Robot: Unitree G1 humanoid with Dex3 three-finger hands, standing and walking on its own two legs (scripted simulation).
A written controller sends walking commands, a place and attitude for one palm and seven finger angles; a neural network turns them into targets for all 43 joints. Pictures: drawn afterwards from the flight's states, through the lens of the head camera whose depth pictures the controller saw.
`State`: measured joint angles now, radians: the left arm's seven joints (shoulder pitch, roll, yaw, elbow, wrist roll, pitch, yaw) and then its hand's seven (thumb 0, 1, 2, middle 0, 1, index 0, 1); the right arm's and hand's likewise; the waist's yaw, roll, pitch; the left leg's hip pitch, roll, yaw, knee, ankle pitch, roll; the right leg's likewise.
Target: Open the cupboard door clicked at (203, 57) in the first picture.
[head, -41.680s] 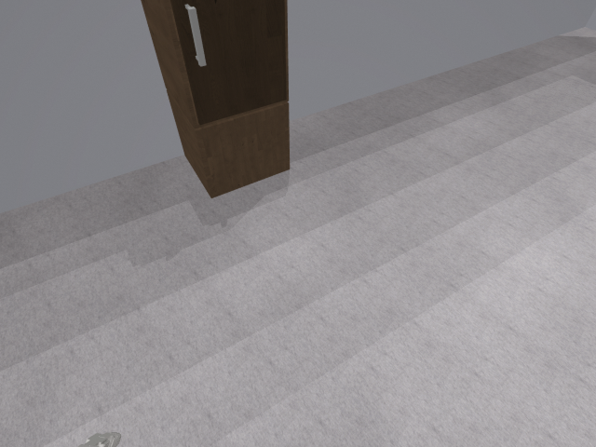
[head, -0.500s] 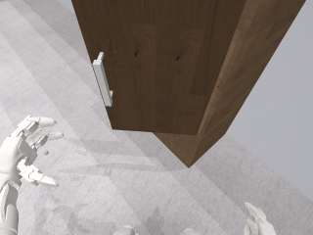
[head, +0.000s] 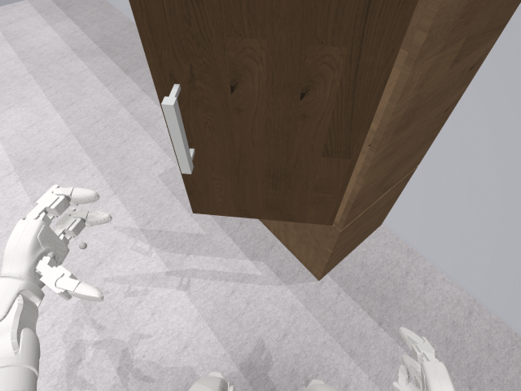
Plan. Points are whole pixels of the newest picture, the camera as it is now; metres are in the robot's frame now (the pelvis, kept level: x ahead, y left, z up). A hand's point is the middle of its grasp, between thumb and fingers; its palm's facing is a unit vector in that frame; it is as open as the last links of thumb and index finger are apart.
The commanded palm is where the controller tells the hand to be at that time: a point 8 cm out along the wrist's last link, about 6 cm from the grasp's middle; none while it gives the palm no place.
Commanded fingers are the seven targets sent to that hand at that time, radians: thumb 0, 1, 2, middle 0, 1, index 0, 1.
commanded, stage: move the hooked fingers beside the handle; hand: left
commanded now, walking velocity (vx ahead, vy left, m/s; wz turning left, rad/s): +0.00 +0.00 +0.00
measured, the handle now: (182, 132) +0.56 +0.19 +0.04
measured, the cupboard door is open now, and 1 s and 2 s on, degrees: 44 44 44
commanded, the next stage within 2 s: none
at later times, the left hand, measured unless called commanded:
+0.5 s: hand (101, 200) +0.38 +0.28 +0.06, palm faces -0.03 -1.00 +0.00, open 14.0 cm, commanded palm +0.36 +0.33 +0.06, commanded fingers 0.00 -0.50 0.30 -0.30 -1.20 -0.30 -1.20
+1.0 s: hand (120, 168) +0.45 +0.27 +0.06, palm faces -0.04 -1.00 -0.01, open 14.0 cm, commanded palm +0.43 +0.31 +0.06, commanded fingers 0.00 -0.50 0.30 -0.30 -1.20 -0.30 -1.20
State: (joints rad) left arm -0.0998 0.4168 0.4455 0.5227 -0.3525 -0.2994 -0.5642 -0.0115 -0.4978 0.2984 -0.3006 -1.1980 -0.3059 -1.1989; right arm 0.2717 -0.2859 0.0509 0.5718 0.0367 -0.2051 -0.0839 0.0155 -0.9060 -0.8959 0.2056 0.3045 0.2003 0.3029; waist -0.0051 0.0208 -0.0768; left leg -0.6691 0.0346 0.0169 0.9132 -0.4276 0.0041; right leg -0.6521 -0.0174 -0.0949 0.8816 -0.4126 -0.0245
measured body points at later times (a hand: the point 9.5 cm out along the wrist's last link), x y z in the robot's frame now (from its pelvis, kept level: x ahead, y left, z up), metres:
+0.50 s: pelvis +0.00 +0.01 -0.01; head +0.08 +0.02 +0.43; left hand +0.38 +0.33 +0.06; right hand +0.08 -0.26 -0.11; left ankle +0.01 +0.12 -0.69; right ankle +0.01 -0.11 -0.69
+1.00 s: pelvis +0.00 +0.02 -0.02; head +0.11 +0.04 +0.42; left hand +0.44 +0.32 +0.06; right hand +0.05 -0.25 -0.12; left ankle +0.01 +0.12 -0.69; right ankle +0.01 -0.11 -0.69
